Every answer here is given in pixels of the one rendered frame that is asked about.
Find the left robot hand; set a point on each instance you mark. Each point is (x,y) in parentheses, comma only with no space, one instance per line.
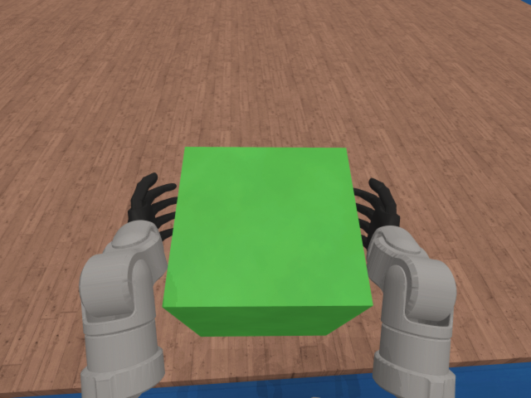
(141,208)

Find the carton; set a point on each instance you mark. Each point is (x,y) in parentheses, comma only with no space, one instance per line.
(266,242)

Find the robot left forearm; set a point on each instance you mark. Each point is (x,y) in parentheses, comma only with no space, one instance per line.
(118,314)

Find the robot right forearm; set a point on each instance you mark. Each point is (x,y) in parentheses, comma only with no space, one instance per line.
(418,302)

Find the right robot hand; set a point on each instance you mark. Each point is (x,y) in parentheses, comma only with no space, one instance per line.
(385,213)

